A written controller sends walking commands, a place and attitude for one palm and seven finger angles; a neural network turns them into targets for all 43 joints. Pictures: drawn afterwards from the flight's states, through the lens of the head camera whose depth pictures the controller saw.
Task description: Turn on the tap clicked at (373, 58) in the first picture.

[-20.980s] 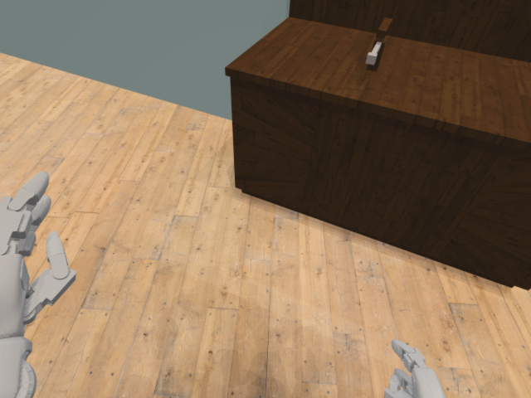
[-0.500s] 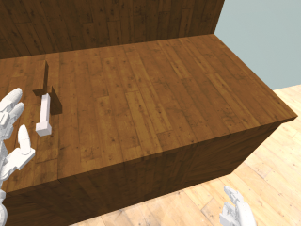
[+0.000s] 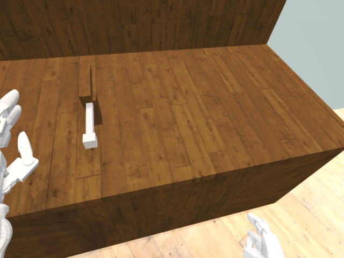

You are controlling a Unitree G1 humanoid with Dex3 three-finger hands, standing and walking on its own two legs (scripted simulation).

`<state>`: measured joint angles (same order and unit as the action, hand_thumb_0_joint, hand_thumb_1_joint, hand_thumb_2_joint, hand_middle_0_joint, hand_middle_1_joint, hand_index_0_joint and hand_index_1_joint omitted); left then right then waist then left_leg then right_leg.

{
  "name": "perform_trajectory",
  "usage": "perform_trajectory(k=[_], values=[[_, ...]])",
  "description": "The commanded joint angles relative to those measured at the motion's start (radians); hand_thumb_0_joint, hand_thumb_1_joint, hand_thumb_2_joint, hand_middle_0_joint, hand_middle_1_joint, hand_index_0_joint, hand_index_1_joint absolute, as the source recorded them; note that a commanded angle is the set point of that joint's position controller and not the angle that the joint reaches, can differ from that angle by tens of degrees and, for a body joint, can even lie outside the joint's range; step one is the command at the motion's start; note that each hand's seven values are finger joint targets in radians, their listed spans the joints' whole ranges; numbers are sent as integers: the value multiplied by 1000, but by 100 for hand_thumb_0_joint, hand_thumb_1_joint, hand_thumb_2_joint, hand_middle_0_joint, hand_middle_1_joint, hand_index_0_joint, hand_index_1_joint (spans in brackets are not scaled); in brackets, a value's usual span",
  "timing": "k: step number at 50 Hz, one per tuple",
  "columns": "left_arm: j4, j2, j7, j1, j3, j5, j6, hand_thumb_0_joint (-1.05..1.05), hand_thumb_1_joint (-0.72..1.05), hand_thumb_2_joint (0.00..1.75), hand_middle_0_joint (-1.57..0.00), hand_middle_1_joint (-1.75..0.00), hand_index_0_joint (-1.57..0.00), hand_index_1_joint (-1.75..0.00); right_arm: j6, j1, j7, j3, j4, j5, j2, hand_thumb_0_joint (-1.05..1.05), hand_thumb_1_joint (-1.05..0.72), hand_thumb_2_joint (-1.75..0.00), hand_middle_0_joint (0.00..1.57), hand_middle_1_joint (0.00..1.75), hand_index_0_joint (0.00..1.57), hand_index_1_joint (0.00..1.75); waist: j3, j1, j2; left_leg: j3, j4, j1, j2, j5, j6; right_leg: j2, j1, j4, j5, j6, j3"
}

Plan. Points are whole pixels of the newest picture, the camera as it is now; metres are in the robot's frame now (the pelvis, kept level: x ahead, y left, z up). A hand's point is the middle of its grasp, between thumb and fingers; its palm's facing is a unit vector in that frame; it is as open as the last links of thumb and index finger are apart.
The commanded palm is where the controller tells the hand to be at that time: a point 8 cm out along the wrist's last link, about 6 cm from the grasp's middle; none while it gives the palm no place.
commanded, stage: come to a stop and stand still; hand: left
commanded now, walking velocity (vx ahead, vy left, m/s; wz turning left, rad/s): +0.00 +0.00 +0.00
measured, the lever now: (90, 140) +0.35 +0.24 +0.05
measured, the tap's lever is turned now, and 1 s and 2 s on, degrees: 0 0 0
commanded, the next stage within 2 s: look again from close up in 0.38 s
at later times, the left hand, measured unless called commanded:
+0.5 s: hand (32, 156) +0.23 +0.27 +0.16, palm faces +0.38 -0.84 -0.38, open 7.4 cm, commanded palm +0.17 +0.30 +0.18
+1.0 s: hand (48, 162) +0.22 +0.24 +0.16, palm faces +0.38 -0.85 -0.37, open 7.4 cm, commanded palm +0.16 +0.27 +0.18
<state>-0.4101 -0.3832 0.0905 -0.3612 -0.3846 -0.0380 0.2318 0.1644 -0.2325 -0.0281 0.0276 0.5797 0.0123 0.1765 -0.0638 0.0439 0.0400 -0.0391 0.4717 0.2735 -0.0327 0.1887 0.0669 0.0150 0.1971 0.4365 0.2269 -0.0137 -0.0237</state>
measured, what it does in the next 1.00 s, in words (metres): stands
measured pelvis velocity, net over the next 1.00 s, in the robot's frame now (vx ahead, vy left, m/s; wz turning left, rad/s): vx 0.01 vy -0.01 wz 0.01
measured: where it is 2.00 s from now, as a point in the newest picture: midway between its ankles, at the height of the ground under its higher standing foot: outside the picture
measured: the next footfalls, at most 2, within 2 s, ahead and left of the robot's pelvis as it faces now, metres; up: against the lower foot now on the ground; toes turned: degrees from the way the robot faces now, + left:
none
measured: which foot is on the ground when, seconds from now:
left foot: down 0.00-1.00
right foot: down 0.00-1.00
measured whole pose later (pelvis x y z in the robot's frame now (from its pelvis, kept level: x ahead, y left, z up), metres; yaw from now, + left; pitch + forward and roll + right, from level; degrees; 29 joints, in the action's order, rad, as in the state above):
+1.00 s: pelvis +0.01 -0.01 +0.00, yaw +1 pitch -1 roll -1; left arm -0.43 -0.36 0.09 -0.41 -0.34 -0.05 0.19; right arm 0.10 -0.21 -0.04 0.02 0.57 0.02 0.19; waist -0.04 0.03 0.01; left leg -0.02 0.42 0.24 -0.02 0.17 0.05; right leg 0.03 0.15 0.36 0.19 0.00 -0.01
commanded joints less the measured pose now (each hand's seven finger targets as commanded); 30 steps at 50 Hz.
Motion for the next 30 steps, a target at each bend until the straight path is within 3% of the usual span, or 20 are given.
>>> perform_trajectory(k=[1,3,6,7,9,11,12,16,17,21,22,26,27,30], values=[[-240,-117,18,85,-43,11,67,0,90,90,-20,-30,-20,-30,73,106,3,-50,-154,5,132,0,-90,-90,20,30,20,30,136,-16,-142,178,-200,-38,166,163,-21,-33,-40,-29,-32,21,-7],[-266,-110,19,97,-27,18,66,0,90,90,-20,-30,-20,-30,70,90,7,-59,-152,0,141,0,-90,-90,20,30,20,30,140,-23,-146,183,-196,-55,168,107,-35,-35,-35,-28,-47,24,-8],[-277,-154,26,76,-77,22,64,0,90,90,-20,-30,-20,-30,59,103,9,-55,-146,0,137,0,-90,-90,20,30,20,30,163,-20,-150,171,-173,-85,157,-15,-58,-35,-44,-41,-79,24,3],[-264,-131,23,69,-59,17,65,0,90,90,-20,-30,-20,-30,52,90,8,-54,-147,-7,141,0,-90,-90,20,30,20,30,162,-24,-134,174,-171,-84,154,-50,-63,-33,-45,-41,-85,25,8],[-288,-150,24,69,-76,13,67,0,90,90,-20,-30,-20,-30,45,92,6,-57,-154,-6,138,0,-90,-90,20,30,20,30,179,-23,-162,168,-161,-114,160,-107,-78,-40,-44,-36,-84,27,9],[-296,-177,28,40,-109,11,62,0,90,90,-20,-30,-20,-30,37,106,3,-53,-157,-1,130,0,-90,-90,20,30,20,30,195,-20,-139,157,-137,-136,155,-185,-82,-41,-53,-49,-109,25,18],[-279,-141,22,26,-78,4,62,0,90,90,-20,-30,-20,-30,30,94,4,-53,-156,-7,137,0,-90,-90,20,30,20,30,194,-25,-138,154,-138,-135,153,-197,-82,-39,-51,-48,-110,26,21],[-323,-161,26,26,-90,5,58,0,90,90,-20,-30,-20,-30,25,107,3,-57,-162,2,135,0,-90,-90,20,30,20,30,202,-24,-168,151,-130,-175,160,-269,-101,-41,-40,-40,-101,26,26],[-297,-136,22,12,-66,1,56,0,90,90,-20,-30,-20,-30,20,97,3,-57,-159,-4,142,0,-90,-90,20,30,20,30,198,-27,-152,149,-138,-165,161,-254,-96,-38,-38,-37,-87,23,30],[-318,-164,32,5,-91,6,52,0,90,90,-20,-30,-20,-30,15,108,-1,-63,-162,7,142,0,-90,-90,20,30,20,30,202,-26,-140,147,-119,-160,153,-263,-100,-47,-58,-57,-123,27,27],[-279,-135,26,-20,-67,-1,49,0,90,90,-20,-30,-20,-30,8,100,-1,-60,-160,0,146,0,-90,-90,20,30,20,30,197,-27,-129,144,-127,-142,150,-229,-94,-47,-64,-64,-122,25,27],[-266,-157,35,-14,-88,2,43,0,90,90,-20,-30,-20,-30,1,117,-9,-63,-163,13,142,0,-90,-90,20,30,20,30,165,-28,-105,137,-136,-93,137,-96,-77,-61,-79,-88,-129,27,9],[-239,-125,29,-17,-58,-3,44,0,90,90,-20,-30,-20,-30,-3,107,-10,-59,-159,4,149,0,-90,-90,20,30,20,30,156,-30,-101,136,-142,-71,129,-46,-65,-59,-79,-100,-120,27,6],[-277,-146,31,17,-62,2,50,0,90,90,-20,-30,-20,-30,3,108,-14,-66,-163,7,149,0,-90,-90,20,30,20,30,161,-30,-121,141,-146,-83,128,-10,-57,-65,-72,-95,-112,33,-12]])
